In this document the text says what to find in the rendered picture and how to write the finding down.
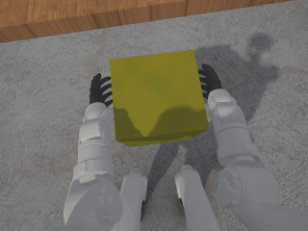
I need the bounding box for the robot right upper arm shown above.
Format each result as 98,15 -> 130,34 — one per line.
217,166 -> 308,231

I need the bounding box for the robot thigh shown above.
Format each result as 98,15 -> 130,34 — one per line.
111,172 -> 148,231
174,169 -> 221,231

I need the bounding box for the carton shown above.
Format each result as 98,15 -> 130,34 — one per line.
110,49 -> 210,147

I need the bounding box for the left robot hand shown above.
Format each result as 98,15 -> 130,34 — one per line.
90,73 -> 113,108

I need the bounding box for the right robot thigh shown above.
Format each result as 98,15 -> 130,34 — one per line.
174,169 -> 221,231

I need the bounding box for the robot left forearm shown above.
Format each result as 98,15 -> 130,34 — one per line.
66,102 -> 115,198

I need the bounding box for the robot right forearm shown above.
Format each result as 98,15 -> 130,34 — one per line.
207,89 -> 279,200

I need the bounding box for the robot left upper arm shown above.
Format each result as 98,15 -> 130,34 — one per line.
45,181 -> 124,231

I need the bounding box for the right robot hand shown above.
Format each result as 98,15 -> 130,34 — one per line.
198,64 -> 222,99

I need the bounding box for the left robot thigh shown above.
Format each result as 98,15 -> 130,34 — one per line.
111,172 -> 148,231

